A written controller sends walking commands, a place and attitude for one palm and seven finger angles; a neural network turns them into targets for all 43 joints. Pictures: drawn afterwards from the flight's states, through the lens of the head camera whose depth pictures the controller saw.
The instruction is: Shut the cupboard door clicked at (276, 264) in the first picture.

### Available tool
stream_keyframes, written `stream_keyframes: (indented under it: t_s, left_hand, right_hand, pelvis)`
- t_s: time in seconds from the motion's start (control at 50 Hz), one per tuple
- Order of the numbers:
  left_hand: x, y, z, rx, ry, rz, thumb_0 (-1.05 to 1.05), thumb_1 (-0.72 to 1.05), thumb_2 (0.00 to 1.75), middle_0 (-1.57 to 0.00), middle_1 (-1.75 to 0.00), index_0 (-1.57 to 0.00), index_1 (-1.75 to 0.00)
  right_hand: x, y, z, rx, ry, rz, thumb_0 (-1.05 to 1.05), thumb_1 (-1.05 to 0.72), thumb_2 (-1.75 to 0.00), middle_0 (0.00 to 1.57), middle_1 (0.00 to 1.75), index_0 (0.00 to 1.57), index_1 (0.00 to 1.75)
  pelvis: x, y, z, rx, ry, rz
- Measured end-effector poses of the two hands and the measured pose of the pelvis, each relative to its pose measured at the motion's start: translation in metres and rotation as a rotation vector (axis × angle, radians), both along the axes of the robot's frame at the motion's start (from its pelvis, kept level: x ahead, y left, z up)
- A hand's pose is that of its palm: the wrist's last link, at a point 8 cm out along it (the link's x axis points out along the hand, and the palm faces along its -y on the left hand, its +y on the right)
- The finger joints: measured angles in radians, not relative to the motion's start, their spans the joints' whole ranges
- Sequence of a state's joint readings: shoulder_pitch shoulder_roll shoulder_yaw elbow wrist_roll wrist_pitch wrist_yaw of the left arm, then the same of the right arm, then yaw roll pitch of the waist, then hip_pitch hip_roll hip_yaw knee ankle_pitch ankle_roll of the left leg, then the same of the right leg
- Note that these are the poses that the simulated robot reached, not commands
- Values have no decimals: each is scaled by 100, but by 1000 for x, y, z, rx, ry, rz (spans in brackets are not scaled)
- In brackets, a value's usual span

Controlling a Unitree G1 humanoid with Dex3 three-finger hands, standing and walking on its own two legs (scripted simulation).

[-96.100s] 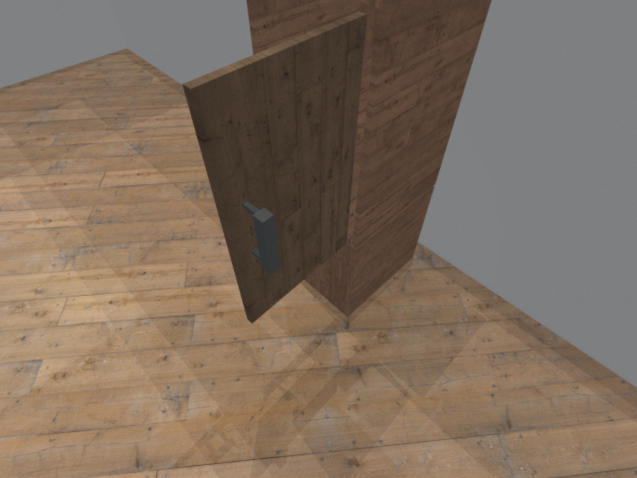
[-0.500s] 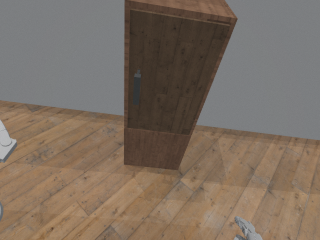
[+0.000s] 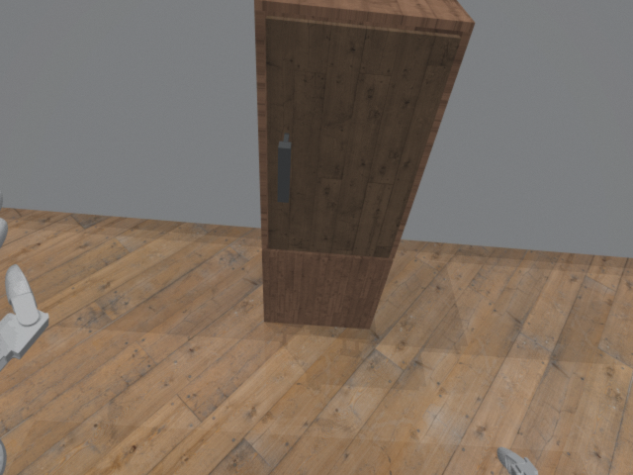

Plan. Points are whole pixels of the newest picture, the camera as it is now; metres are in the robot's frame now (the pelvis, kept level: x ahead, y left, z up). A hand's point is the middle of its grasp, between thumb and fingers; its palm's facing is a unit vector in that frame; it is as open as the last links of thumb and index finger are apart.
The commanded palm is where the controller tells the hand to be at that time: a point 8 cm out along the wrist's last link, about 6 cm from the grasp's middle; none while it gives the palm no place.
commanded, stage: stop stepping back and stand still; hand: left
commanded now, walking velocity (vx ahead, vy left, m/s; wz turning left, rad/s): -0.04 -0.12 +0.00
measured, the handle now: (284, 167) +0.74 +0.09 -0.03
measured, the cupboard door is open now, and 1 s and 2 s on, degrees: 0 0 0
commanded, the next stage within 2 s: let the arm hang, fingers relaxed in 0.54 s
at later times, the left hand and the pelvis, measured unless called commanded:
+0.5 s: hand (52, 279) +0.25 +0.27 +0.17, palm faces +0.42 -0.79 -0.44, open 7.4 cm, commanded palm +0.18 +0.31 +0.19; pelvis +0.04 +0.01 +0.01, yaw +0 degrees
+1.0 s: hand out of the picture +0.02 +0.20 -0.17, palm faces +0.05 -0.98 -0.17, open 7.0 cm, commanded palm none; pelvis +0.01 +0.03 +0.01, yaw +2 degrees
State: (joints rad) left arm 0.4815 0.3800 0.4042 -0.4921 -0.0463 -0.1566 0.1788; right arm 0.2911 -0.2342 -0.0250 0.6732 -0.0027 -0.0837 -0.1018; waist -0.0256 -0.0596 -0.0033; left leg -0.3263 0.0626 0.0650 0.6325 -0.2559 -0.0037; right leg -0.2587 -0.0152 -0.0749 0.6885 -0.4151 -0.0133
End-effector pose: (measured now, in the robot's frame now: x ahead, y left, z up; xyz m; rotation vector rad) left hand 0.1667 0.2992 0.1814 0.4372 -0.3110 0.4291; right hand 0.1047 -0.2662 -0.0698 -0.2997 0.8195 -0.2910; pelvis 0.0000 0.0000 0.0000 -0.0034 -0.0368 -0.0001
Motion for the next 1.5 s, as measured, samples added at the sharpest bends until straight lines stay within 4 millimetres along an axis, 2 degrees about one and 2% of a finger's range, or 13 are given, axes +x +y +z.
stream_keyframes:
  t_s: [0.18,0.34,0.48,0.64,0.68,0.74,0.78,0.86,0.92,1.06,1.18,1.3,1.5]
  left_hand:
    - [12,-4,32,175,39,-14,1,89,90,-21,-30,-21,-30]
    - [26,7,4,62,158,46,1,89,90,-21,-30,-21,-30]
    - [40,9,8,57,133,18,2,89,90,-21,-30,-21,-30]
    - [41,16,10,73,141,-1,1,89,90,-21,-30,-21,-30]
    - [46,22,-16,67,240,-18,1,89,90,-21,-30,-20,-30]
    - [50,30,-102,-60,585,-8,0,90,90,-20,-30,-20,-30]
    - [34,25,-165,-169,839,8,0,90,90,-20,-30,-20,-30]
    - [-31,-11,-264,-373,1256,14,1,91,90,-20,-30,-19,-29]
    - [-91,-46,-304,-512,1476,13,1,92,90,-20,-30,-19,-29]
    - [-196,-45,-316,-628,1714,164,0,98,90,-21,-30,-20,-30]
    - [-243,-45,-305,-641,1824,231,0,94,90,-20,-30,-20,-30]
    - [-245,-47,-303,-632,1815,231,1,92,90,-20,-30,-20,-29]
    - [-200,-59,-311,-622,1682,146,0,91,90,-20,-30,-20,-29]
  right_hand:
    - [42,45,-6,167,-40,98,1,-90,-90,21,30,20,30]
    - [78,48,-7,159,-18,114,1,-90,-90,21,30,21,30]
    - [105,44,14,118,-93,115,1,-90,-90,21,30,21,30]
    - [106,44,24,101,-120,95,1,-90,-90,21,30,20,30]
    - [104,43,15,115,-102,140,1,-90,-90,21,30,20,30]
    - [95,40,-8,120,-11,180,1,-90,-90,21,30,20,30]
    - [82,38,-20,122,51,170,1,-90,-90,21,30,20,30]
    - [40,40,-33,122,187,123,1,-90,-90,21,30,20,30]
    - [-1,44,-38,122,318,85,1,-90,-90,21,30,20,30]
    - [-85,61,-45,154,583,5,1,-91,-90,20,30,20,30]
    - [-123,80,-52,210,657,-41,1,-90,-90,20,30,20,30]
    - [-132,96,-60,257,645,-55,1,-91,-90,21,30,20,30]
    - [-122,104,-63,284,578,-53,1,-91,-90,21,30,20,30]
  pelvis:
    - [18,-5,8,-16,33,7]
    - [39,3,11,-4,39,9]
    - [44,7,15,-7,42,2]
    - [44,13,16,-13,51,-2]
    - [41,18,15,-15,60,13]
    - [33,26,10,-11,68,25]
    - [28,29,8,-7,64,29]
    - [22,30,8,3,44,26]
    - [18,29,11,1,29,26]
    - [12,29,17,-16,21,36]
    - [9,35,19,-13,18,30]
    - [6,38,19,-7,12,20]
    - [3,38,18,-1,12,14]
